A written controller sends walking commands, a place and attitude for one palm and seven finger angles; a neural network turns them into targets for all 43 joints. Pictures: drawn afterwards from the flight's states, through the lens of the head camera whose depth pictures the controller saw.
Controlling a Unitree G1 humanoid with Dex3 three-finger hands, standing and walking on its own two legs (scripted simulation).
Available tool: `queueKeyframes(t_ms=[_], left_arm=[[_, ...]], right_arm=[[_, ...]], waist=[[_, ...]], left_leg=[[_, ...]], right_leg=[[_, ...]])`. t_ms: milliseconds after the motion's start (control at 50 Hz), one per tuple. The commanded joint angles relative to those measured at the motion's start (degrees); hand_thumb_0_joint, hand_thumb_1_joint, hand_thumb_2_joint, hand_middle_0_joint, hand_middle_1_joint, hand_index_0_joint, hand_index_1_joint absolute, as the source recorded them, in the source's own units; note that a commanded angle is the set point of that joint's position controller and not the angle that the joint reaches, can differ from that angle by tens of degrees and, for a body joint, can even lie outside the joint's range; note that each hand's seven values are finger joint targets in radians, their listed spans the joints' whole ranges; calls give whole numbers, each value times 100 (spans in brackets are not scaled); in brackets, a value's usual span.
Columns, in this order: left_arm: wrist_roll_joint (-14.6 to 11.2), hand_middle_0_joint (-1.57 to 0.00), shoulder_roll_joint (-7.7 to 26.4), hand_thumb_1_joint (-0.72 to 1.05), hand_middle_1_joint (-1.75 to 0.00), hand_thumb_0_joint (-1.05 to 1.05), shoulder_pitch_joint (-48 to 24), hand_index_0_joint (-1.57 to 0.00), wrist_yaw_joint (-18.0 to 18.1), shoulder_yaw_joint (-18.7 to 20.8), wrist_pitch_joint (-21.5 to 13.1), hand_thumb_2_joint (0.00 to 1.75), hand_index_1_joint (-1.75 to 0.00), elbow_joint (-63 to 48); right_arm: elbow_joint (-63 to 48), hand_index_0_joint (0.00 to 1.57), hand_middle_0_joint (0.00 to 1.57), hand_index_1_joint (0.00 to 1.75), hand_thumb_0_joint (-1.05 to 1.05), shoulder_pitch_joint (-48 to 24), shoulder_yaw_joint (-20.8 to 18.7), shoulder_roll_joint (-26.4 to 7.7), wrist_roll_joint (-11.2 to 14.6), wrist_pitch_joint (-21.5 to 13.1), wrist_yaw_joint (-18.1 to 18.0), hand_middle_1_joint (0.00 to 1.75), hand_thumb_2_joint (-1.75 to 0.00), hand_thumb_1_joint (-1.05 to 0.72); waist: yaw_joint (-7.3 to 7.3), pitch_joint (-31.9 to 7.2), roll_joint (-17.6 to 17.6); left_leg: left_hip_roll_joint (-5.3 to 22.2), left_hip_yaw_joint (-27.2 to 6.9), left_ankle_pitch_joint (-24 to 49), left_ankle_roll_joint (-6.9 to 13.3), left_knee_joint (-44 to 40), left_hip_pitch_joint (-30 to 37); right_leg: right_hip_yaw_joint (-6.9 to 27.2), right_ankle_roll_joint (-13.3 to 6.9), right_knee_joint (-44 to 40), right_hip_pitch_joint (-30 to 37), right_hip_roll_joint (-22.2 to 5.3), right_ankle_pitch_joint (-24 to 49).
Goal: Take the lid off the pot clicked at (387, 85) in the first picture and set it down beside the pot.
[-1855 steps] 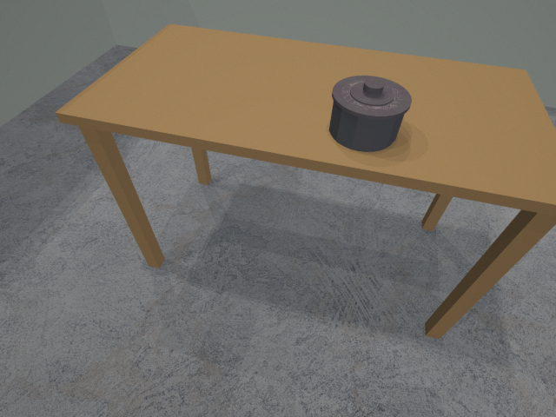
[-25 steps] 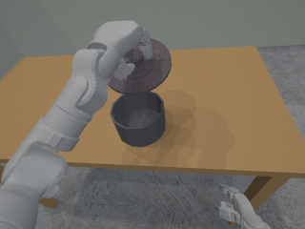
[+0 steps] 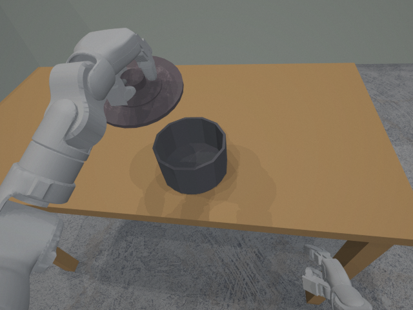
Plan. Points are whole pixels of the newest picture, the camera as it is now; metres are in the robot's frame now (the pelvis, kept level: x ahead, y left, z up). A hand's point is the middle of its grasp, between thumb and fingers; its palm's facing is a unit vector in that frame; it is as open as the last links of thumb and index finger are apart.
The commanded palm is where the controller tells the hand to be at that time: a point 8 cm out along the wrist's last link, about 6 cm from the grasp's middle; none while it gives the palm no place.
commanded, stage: move the lid sideways beside the pot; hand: left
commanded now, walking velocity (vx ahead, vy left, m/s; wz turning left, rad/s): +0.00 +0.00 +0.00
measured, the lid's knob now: (133, 80) +0.45 +0.16 +0.23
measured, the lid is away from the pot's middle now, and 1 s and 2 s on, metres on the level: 0.08 0.21 0.24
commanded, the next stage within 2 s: lower the lid onto the table in 1.48 s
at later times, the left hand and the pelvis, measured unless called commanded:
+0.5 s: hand (92, 81) +0.42 +0.22 +0.25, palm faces -0.10 -0.04 -0.99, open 6.9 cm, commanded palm +0.38 +0.23 +0.33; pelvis +0.00 +0.01 +0.00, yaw +0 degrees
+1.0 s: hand (56, 86) +0.41 +0.28 +0.25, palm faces -0.12 -0.03 -0.99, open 6.9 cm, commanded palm +0.38 +0.28 +0.33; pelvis +0.00 +0.03 +0.00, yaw +1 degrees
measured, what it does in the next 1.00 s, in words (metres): stands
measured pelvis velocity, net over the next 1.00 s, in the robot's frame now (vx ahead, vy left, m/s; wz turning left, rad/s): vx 0.00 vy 0.03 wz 0.01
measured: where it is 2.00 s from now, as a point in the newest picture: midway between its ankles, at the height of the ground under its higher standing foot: outside the picture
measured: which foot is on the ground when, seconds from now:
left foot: down 0.00-1.00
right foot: down 0.00-1.00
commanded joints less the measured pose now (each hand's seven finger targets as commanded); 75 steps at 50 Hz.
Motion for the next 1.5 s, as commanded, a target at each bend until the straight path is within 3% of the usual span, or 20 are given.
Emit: queueKeyframes(t_ms=[0, 200, 260, 300, 360, 400, 540, 600, 660, 760, 880, 900, 960, 1060, 1100, 1180, 1260, 1300, 1420, 1480], left_arm=[[291, -102, 1536, 43, -66, 0, -3405, -107, 272, 1337, -127, 129, -66, -1101], [392, -102, 2148, 43, -66, 0, -3537, -107, 60, 1720, -345, 129, -66, -947], [364, -102, 1832, 43, -66, 0, -3599, -107, -19, 1461, -390, 129, -66, -705], [363, -102, 2152, 43, -66, 0, -3511, -107, -5, 1753, -461, 129, -66, -1010], [392, -102, 2189, 43, -66, 0, -3252, -107, -80, 1776, -464, 129, -66, -358], [371, -102, 2369, 43, -66, 0, -3462, -107, -62, 1886, -556, 129, -66, -930], [336, -102, 2403, 43, -66, 0, -3187, -107, -145, 1917, -644, 129, -66, -587], [354, -102, 2940, 43, -66, 0, -3195, -107, -132, 2328, -759, 129, -66, -1155], [326, -102, 2785, 43, -66, 0, -2960, -107, -217, 2233, -745, 129, -66, -481], [256, -102, 2571, 43, -66, 0, -3324, -107, -254, 1961, -865, 129, -66, -994], [216, -102, 3022, 43, -66, 0, -3088, -107, -210, 2297, -965, 129, -66, -764], [258, -102, 3018, 43, -66, 0, -3494, -107, -215, 2284, -1010, 129, -66, -1206], [265, -102, 2923, 43, -66, 0, -3156, -107, -269, 2254, -980, 129, -66, -607], [283, -102, 2785, 43, -66, 0, -3269, -107, -292, 2084, -994, 129, -66, -516], [306, -102, 2914, 43, -66, 0, -3361, -107, -243, 2181, -1028, 129, -66, -840], [344, -102, 3233, 43, -66, 0, -2888, -107, -225, 2435, -1024, 129, -66, 30], [408, -102, 3277, 43, -66, 0, -3215, -107, -264, 2447, -1076, 129, -66, -89], [424, -102, 3566, 43, -66, 0, -3239, -107, -229, 2672, -1148, 129, -66, -521], [361, -102, 3152, 43, -66, 0, -2932, -107, -356, 2402, -1215, 129, -66, -212], [263, -102, 3434, 43, -66, 0, -2445, -107, -306, 2647, -1271, 129, -66, -162]], right_arm=[[-931, 20, 20, 30, 0, -777, -157, -474, -24, -308, -35, 30, -90, -90], [-991, 20, 20, 30, 0, -642, -172, -531, -58, -312, -86, 30, -90, -90], [-969, 20, 20, 30, 0, -680, -200, -532, -41, -297, -106, 30, -90, -90], [-1015, 20, 20, 30, 0, -550, -226, -541, -60, -359, -89, 30, -90, -90], [-931, 20, 20, 30, 0, -496, -235, -611, -49, -281, -107, 30, -90, -90], [-1018, 20, 20, 30, 0, -456, -251, -595, -58, -321, -86, 30, -90, -90], [-991, 20, 20, 30, 0, -409, -281, -647, -45, -277, -84, 30, -90, -90], [-1087, 20, 20, 30, 0, -355, -293, -669, -79, -308, -65, 30, -90, -90], [-991, 20, 20, 30, 0, -335, -305, -699, -53, -225, -84, 30, -90, -90], [-1043, 20, 20, 30, 0, -414, -310, -656, -36, -216, -79, 30, -90, -90], [-951, 20, 20, 30, 0, -311, -337, -785, -46, -222, -77, 30, -90, -90], [-988, 20, 20, 30, 0, -271, -303, -672, -70, -259, -80, 30, -90, -90], [-878, 20, 20, 30, 0, -285, -314, -721, -69, -189, -79, 30, -90, -90], [-876, 20, 20, 30, 0, -303, -310, -729, -50, -142, -58, 30, -90, -90], [-934, 20, 20, 30, 0, -255, -300, -701, -77, -195, -40, 30, -90, -90], [-863, 20, 20, 30, 0, -132, -323, -845, -46, -142, -50, 30, -90, -90], [-895, 20, 20, 30, 0, -149, -313, -771, -50, -104, -81, 30, -90, -90], [-956, 20, 20, 30, 0, -50, -322, -780, -89, -150, -50, 30, -90, -90], [-962, 20, 20, 30, 0, -79, -350, -758, -58, -92, -43, 30, -90, -90], [-984, 20, 20, 30, 0, -27, -385, -858, -31, -99, -45, 30, -90, -90]], waist=[[-101, -2649, -621], [-64, -2734, -445], [-148, -2363, -479], [-69, -2764, -382], [-111, -2290, -643], [-73, -2728, -410], [-121, -2363, -328], [-11, -2944, -163], [-108, -2316, -409], [-170, -2476, 15], [-208, -2502, 90], [-138, -2892, 118], [-176, -2392, -39], [-198, -2348, -45], [-143, -2773, 133], [-219, -2295, -115], [-165, -2438, -154], [-80, -2946, 122], [-202, -2396, 32], [-211, -2369, 38]], left_leg=[[53, -29, 1852, 134, -131, 421], [54, -71, 1945, 149, -179, 462], [76, -91, 1747, 161, -182, 473], [60, -118, 2075, 164, -148, 622], [85, -90, 1848, 170, -160, 378], [66, -118, 2189, 164, -147, 585], [105, -154, 2201, 160, -106, 560], [64, -188, 2652, 167, -38, 730], [117, -170, 2311, 156, -50, 534], [112, -229, 2659, 151, -17, 838], [120, -280, 2781, 136, 55, 895], [107, -328, 3138, 112, 5, 1080], [148, -313, 2910, 100, -18, 896], [150, -313, 2775, 93, -52, 871], [141, -365, 3244, 66, -18, 1080], [156, -291, 2695, 105, 23, 737], [124, -262, 2731, 135, -21, 749], [116, -318, 3278, 106, 28, 949], [130, -267, 3081, 152, 105, 882], [129, -244, 2942, 176, 133, 810]], right_leg=[[157, -251, -16, 1550, -9, 1751], [150, -265, -32, 1606, 1, 1706], [75, -272, -123, 1286, 7, 1487], [115, -279, -54, 1504, 30, 1647], [76, -281, -126, 1333, 6, 1598], [116, -283, -56, 1526, 30, 1729], [50, -303, -121, 1295, 32, 1687], [150, -299, -14, 1617, 38, 1956], [57, -290, -136, 1298, 24, 1793], [18, -288, -153, 1161, 62, 1733], [14, -299, -195, 1118, 103, 1723], [34, -279, -132, 1307, 118, 1772], [-51, -290, -232, 1096, 104, 1700], [-89, -292, -258, 1024, 117, 1546], [-43, -290, -191, 1161, 151, 1568], [-59, -309, -258, 1012, 146, 1522], [-70, -307, -225, 1157, 110, 1611], [1, -308, -134, 1389, 126, 1752], [-66, -281, -269, 1089, 123, 1719], [-36, -282, -248, 1113, 137, 1742]])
